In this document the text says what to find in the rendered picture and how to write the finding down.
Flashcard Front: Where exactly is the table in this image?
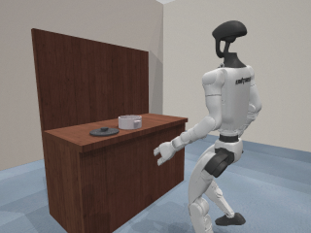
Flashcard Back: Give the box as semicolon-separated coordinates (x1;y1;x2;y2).
31;28;189;233

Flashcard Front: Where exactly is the robot left upper arm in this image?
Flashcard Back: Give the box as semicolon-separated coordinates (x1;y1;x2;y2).
201;68;225;131

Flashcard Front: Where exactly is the robot right upper arm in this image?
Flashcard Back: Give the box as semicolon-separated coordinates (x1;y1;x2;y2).
246;65;262;115

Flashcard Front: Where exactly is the left robot shin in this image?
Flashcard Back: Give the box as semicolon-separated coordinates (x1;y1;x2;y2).
188;203;214;233

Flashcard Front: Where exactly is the pot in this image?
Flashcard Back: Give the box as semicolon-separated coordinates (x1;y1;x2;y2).
118;115;142;130

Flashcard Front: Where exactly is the robot left thigh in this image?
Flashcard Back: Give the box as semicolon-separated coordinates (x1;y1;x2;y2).
188;150;229;216

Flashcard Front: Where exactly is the right robot forearm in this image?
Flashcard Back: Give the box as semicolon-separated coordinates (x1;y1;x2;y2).
236;112;259;138

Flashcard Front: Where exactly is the knob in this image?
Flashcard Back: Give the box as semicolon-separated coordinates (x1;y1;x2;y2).
100;126;109;131

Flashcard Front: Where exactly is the lid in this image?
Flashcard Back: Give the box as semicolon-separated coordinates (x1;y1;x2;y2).
89;128;120;137

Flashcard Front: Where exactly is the left robot forearm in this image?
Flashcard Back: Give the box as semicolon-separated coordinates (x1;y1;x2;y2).
170;116;216;151

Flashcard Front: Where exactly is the left robot hand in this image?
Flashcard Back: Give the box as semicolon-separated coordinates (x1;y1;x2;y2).
154;142;176;166

